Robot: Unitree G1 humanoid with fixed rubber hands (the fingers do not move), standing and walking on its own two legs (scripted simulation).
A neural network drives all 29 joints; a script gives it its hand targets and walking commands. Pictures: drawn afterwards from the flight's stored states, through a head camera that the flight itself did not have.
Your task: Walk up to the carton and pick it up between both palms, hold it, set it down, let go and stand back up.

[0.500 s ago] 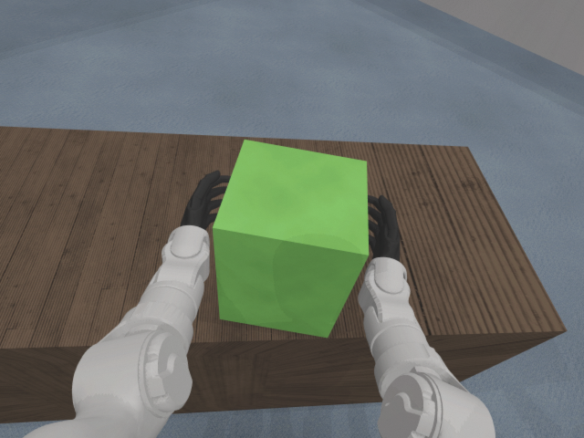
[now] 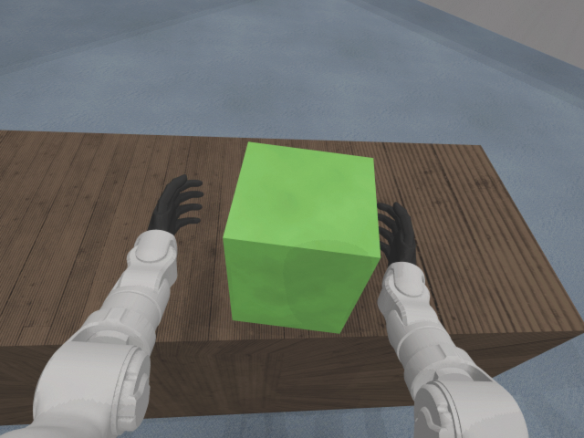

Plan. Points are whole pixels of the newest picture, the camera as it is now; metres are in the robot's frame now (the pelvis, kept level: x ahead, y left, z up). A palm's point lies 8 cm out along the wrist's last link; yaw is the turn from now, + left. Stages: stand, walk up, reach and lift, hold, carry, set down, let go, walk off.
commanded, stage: set down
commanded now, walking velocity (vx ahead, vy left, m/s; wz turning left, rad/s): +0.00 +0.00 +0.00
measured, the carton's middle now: (297, 245) +0.42 -0.01 +0.01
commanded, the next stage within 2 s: none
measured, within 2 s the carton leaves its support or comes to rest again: neither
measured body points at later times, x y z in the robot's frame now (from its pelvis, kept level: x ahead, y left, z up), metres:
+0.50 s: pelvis -0.03 -0.02 +0.00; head +0.00 +0.02 +0.45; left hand +0.36 +0.19 +0.03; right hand +0.34 -0.17 +0.03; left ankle +0.03 +0.07 -0.73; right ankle -0.01 -0.14 -0.73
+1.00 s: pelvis -0.02 -0.02 +0.01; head -0.01 +0.02 +0.45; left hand +0.30 +0.21 +0.01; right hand +0.29 -0.17 +0.02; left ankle +0.03 +0.07 -0.73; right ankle -0.01 -0.14 -0.73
